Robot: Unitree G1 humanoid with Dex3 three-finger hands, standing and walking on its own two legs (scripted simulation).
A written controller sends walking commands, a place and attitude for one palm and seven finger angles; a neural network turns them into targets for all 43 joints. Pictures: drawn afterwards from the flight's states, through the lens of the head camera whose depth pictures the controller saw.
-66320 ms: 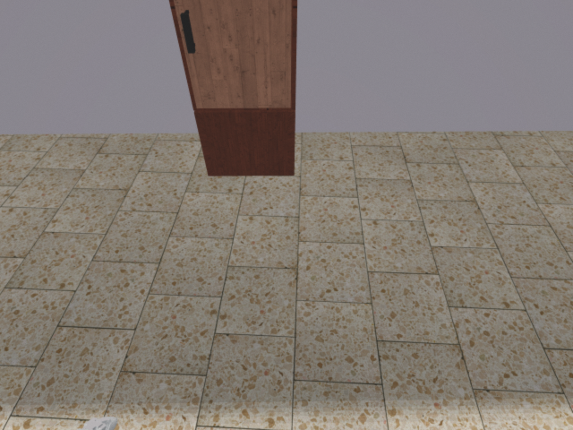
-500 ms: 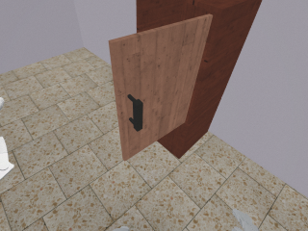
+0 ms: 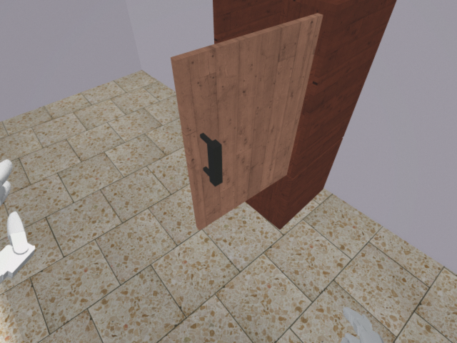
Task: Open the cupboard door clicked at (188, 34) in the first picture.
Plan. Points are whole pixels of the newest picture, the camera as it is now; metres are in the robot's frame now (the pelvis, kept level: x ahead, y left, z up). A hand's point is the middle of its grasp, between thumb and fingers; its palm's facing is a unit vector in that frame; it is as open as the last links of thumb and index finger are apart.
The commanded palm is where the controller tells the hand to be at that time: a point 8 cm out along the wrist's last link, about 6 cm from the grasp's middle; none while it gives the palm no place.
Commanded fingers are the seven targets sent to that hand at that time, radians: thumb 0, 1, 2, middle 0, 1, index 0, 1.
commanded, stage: let the arm hang, fingers relaxed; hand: left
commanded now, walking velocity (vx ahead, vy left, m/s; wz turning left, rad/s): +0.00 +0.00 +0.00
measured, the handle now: (210, 159) +0.54 +0.09 -0.01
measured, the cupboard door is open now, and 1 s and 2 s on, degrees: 84 84 84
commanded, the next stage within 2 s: look to check the result in 1.18 s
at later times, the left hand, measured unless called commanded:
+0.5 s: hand out of the picture -0.06 +0.18 -0.18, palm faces +0.06 -0.98 -0.16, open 7.2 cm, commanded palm none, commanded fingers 0.00 0.90 0.90 -0.20 -0.30 -0.20 -0.30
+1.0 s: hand out of the picture -0.02 +0.16 -0.17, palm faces +0.08 -0.98 -0.18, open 7.3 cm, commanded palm none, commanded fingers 0.00 0.90 0.90 -0.20 -0.30 -0.20 -0.30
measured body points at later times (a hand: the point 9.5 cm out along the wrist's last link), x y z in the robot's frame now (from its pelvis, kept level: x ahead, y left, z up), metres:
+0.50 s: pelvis -0.03 +0.00 +0.00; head +0.00 +0.02 +0.45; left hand -0.06 +0.23 -0.17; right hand -0.01 -0.26 -0.14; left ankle +0.04 +0.11 -0.74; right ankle -0.05 -0.10 -0.74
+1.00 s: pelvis -0.02 +0.00 +0.00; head -0.01 -0.01 +0.45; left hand -0.03 +0.22 -0.16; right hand -0.02 -0.21 -0.16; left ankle +0.04 +0.11 -0.74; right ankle -0.05 -0.10 -0.74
